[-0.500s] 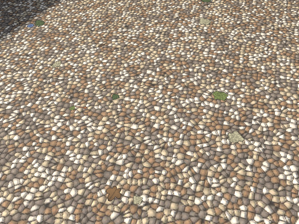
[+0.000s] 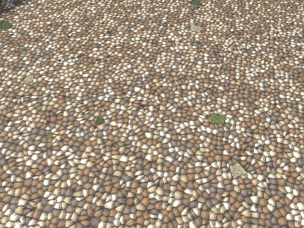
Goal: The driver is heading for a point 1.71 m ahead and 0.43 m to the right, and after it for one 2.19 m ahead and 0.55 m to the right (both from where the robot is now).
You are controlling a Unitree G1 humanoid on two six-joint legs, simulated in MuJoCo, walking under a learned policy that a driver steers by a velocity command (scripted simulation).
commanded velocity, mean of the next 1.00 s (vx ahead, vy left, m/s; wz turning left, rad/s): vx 0.18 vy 0.00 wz -0.46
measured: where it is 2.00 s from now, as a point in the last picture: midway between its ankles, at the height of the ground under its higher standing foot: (209, 169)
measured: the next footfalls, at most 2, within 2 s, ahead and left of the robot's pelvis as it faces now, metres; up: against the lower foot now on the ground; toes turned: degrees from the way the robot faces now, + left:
right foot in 0.26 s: +0.18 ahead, -0.14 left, +0.00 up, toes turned -11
left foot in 0.68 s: +0.21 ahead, +0.09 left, +0.00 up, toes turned -28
